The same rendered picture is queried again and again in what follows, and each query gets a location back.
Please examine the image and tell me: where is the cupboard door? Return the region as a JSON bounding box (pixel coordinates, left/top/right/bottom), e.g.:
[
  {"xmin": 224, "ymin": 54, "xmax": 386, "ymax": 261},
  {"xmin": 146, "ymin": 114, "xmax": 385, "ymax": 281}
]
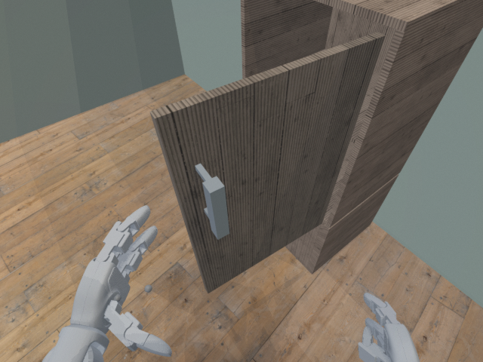
[{"xmin": 150, "ymin": 32, "xmax": 386, "ymax": 293}]

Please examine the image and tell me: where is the handle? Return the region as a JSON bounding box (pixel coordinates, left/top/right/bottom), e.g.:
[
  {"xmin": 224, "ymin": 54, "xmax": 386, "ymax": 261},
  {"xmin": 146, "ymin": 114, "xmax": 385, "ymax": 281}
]
[{"xmin": 195, "ymin": 164, "xmax": 229, "ymax": 240}]

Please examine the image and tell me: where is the robot left hand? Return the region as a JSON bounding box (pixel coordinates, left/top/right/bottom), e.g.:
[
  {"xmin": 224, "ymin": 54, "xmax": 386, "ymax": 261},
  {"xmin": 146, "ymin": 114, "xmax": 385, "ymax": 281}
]
[{"xmin": 70, "ymin": 205, "xmax": 172, "ymax": 357}]

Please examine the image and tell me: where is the robot right hand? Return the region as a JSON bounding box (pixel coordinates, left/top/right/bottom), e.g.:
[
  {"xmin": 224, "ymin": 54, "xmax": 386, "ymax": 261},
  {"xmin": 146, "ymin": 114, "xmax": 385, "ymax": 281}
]
[{"xmin": 358, "ymin": 293, "xmax": 420, "ymax": 362}]

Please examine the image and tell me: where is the robot left forearm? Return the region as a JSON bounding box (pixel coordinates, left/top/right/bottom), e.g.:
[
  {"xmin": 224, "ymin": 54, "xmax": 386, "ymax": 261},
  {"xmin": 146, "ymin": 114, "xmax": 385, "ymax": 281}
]
[{"xmin": 42, "ymin": 324, "xmax": 109, "ymax": 362}]

